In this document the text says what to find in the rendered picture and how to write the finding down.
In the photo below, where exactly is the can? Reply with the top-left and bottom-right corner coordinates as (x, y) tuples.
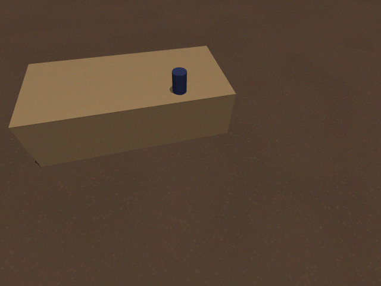
(172, 67), (187, 95)

